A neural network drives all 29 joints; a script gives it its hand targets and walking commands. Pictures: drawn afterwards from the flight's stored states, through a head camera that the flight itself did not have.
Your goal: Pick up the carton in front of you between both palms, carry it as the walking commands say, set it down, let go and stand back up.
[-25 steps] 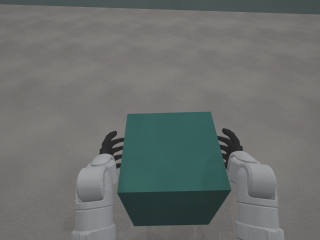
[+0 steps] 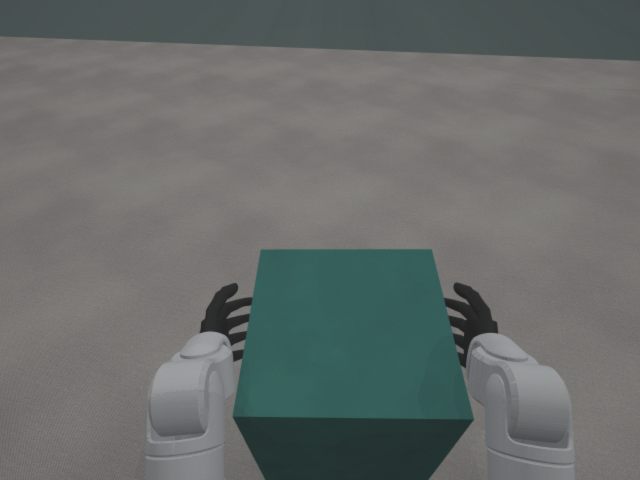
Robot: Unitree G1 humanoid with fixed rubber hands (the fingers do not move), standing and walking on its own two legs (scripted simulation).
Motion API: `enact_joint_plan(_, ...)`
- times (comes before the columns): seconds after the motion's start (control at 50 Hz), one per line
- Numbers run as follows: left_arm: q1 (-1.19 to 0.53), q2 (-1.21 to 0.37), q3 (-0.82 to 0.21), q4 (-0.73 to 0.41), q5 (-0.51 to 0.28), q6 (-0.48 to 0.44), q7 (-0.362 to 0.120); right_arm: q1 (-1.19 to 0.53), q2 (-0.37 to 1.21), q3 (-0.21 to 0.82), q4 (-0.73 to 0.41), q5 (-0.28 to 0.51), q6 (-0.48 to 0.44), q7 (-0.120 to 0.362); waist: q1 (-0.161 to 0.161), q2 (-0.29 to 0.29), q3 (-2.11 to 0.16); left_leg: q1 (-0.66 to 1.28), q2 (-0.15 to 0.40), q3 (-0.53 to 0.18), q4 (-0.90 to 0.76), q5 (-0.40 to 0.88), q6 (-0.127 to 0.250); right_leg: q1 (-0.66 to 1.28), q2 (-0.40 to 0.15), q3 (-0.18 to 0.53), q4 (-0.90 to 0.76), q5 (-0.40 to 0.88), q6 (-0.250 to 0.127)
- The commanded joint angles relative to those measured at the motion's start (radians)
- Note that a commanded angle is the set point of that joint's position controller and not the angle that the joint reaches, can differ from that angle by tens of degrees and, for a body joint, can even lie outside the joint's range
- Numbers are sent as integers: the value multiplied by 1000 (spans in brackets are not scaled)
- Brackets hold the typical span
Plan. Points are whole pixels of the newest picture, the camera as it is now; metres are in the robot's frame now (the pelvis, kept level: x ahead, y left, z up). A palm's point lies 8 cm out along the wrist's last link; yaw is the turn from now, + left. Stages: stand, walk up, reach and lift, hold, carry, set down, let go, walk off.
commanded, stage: carry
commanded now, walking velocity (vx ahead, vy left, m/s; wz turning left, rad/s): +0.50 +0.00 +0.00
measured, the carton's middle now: (345, 372) +0.26 +0.00 +0.03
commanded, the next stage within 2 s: none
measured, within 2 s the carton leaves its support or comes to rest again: neither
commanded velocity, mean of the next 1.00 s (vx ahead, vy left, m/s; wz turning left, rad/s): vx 0.50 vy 0.00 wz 0.00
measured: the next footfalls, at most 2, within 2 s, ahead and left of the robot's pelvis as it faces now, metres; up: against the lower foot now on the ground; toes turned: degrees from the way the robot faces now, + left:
right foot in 0.48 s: +0.44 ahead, -0.13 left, +0.00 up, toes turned -11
left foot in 0.94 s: +0.76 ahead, +0.10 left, +0.00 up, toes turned +11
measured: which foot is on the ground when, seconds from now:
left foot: down 0.00-0.50, up 0.52-0.92, down 0.94-1.00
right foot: down 0.00-0.04, up 0.06-0.46, down 0.48-0.98, up 1.00-1.00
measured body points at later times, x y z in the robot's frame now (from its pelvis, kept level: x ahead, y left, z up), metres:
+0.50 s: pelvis +0.30 -0.02 -0.01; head +0.27 -0.03 +0.44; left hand +0.58 +0.13 +0.09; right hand +0.58 -0.17 +0.09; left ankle +0.14 +0.10 -0.72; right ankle +0.41 -0.12 -0.73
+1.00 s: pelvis +0.62 +0.01 -0.01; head +0.61 +0.02 +0.44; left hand +0.90 +0.16 +0.07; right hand +0.90 -0.15 +0.08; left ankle +0.72 +0.09 -0.73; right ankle +0.42 -0.11 -0.69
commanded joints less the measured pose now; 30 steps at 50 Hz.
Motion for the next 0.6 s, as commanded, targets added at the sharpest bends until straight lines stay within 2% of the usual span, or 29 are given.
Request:
enact_joint_plan(0.0, -444, -796, -680, -30, -391, 17, -261, -413, 821, 677, 21, 379, 7, 236, -34, -15, -159, 474, 34, -71, -46, -101, 38, -260, -105, -36, 357, 472, -47)
enact_joint_plan(0.02, -477, -805, -694, -56, -405, 28, -261, -412, 819, 661, 52, 361, 0, 238, -46, 257, -238, 665, 284, -528, -160, -233, 168, -523, 7, -30, 672, 252, 6)
enact_joint_plan(0.04, -492, -826, -701, -46, -411, 28, -265, -398, 849, 661, 64, 369, -6, 239, -41, 350, -223, 725, 352, -708, -248, -98, 223, -722, 56, 59, 815, -80, -5)
enact_joint_plan(0.06, -503, -861, -705, -35, -418, 20, -269, -428, 878, 667, 33, 382, -11, 241, -36, 254, -220, 705, 347, -621, -211, 11, 223, -760, 0, 135, 911, -89, -35)
enact_joint_plan(0.08, -504, -891, -705, -39, -422, 8, -273, -447, 915, 680, 18, 392, -17, 244, -37, 167, -230, 651, 321, -540, -190, 72, 205, -751, -36, 162, 927, -56, -53)
enact_joint_plan(0.1, -508, -918, -710, -44, -423, -4, -273, -469, 944, 692, -2, 402, -26, 249, -32, 87, -217, 587, 305, -464, -205, 52, 167, -735, -70, 178, 871, 8, -58)
enact_joint_plan(0.12, -510, -935, -715, -52, -418, -14, -272, -492, 966, 704, -20, 412, -35, 252, -27, 70, -207, 519, 283, -393, -237, 11, 135, -694, -86, 181, 800, 65, -55)
enact_joint_plan(0.16, -500, -961, -723, -58, -408, -29, -264, -501, 972, 717, -38, 425, -46, 257, -25, 117, -197, 462, 250, -288, -283, -46, 118, -641, -74, 139, 692, 129, -45)
enact_joint_plan(0.2, -471, -954, -723, -75, -397, -39, -254, -478, 953, 724, -58, 435, -48, 261, -26, 140, -175, 456, 233, -232, -320, -78, 128, -642, -69, 109, 566, 179, -30)
enact_joint_plan(0.28, -435, -903, -717, -111, -387, -28, -240, -448, 893, 720, -92, 430, -36, 258, -30, 141, -120, 485, 199, -143, -318, 34, 124, -621, -46, 46, 308, 286, -18)
enact_joint_plan(0.36, -421, -845, -705, -106, -389, 4, -246, -405, 838, 693, -66, 396, -10, 248, -36, 167, -64, 510, 181, -90, -282, 123, 99, -569, -20, -8, 182, 356, -30)
enact_joint_plan(0.4, -427, -826, -696, -92, -392, 19, -252, -407, 821, 687, -50, 384, 2, 244, -35, 170, -40, 514, 181, -76, -231, 135, 84, -516, -13, -27, 139, 337, -43)
enact_joint_plan(0.42, -424, -821, -689, -80, -392, 25, -256, -418, 817, 686, -43, 381, 8, 243, -24, 157, -46, 490, 168, -49, -160, 159, 69, -436, 5, -57, 101, 318, -50)
enact_joint_plan(0.44, -419, -817, -679, -63, -393, 29, -258, -424, 814, 687, -38, 378, 14, 241, -13, 120, -75, 436, 133, -7, -29, 210, 49, -298, 43, -96, 80, 263, -57)
enact_joint_plan(0.46, -414, -814, -670, -43, -393, 32, -261, -427, 805, 688, -30, 374, 19, 239, 2, 61, -140, 312, 108, 16, 154, 182, 18, -91, -5, -27, 98, 220, -65)
enact_joint_plan(0.48, -402, -805, -653, -10, -381, 28, -262, -462, 800, 699, -49, 383, 30, 239, 16, -178, -202, 73, 8, 26, 452, -14, -39, 91, -237, 384, -5, 107, -155)
enact_joint_plan(0.5, -393, -824, -650, 15, -379, 20, -264, -486, 813, 708, -51, 391, 34, 240, 23, -360, -212, -177, -79, -50, 648, -369, -49, 214, -362, 672, -114, 194, -250)
enact_joint_plan(0.52, -420, -854, -657, -14, -393, 15, -267, -497, 850, 716, -41, 398, 26, 242, 8, -267, -201, -246, -24, -156, 764, -397, -18, 210, -371, 617, -93, 316, -257)
enact_joint_plan(0.54, -446, -894, -667, -30, -404, 6, -270, -516, 881, 719, -49, 403, 13, 244, 7, -181, -213, -251, 14, -184, 796, -369, 4, 171, -345, 529, -65, 401, -246)
enact_joint_plan(0.56, -475, -925, -679, -52, -416, -3, -273, -525, 908, 726, -51, 405, 1, 245, 3, -89, -210, -236, 47, -196, 756, -308, 13, 113, -327, 451, -68, 399, -213)
enact_joint_plan(0.58, -501, -946, -689, -71, -424, -11, -275, -527, 937, 732, -50, 406, -9, 244, 0, -55, -201, -200, 69, -205, 682, -251, 12, 51, -308, 387, -98, 374, -185)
